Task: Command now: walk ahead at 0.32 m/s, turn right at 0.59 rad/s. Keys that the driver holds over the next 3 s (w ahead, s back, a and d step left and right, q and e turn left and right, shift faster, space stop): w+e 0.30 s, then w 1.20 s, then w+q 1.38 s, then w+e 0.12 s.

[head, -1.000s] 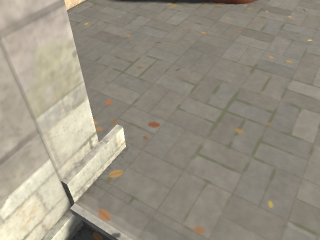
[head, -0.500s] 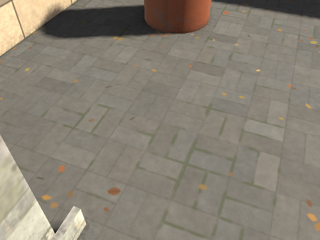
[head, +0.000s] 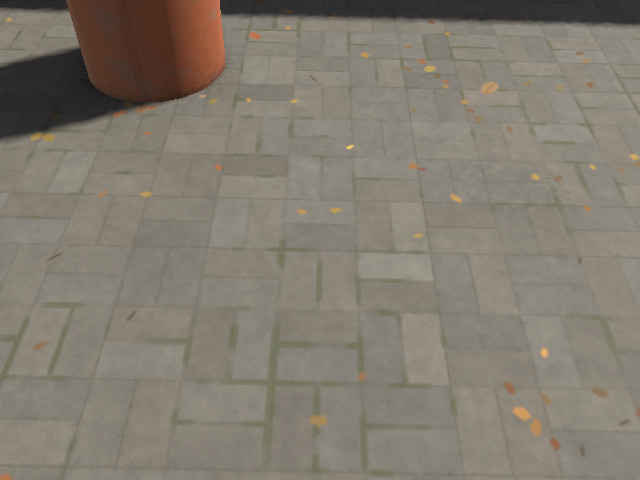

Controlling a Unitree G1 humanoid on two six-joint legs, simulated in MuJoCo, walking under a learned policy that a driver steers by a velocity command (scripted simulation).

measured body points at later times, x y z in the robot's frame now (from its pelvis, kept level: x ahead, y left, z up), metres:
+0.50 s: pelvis +0.22 -0.08 +0.01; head +0.24 -0.08 +0.46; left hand +0.52 +0.04 -0.06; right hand +0.09 -0.27 -0.13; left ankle +0.04 +0.12 -0.69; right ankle +0.27 -0.20 -0.70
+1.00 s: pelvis +0.51 -0.17 +0.01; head +0.54 -0.17 +0.46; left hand +0.53 +0.09 -0.14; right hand +0.69 -0.45 -0.05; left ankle +0.68 -0.13 -0.71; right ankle +0.28 -0.20 -0.69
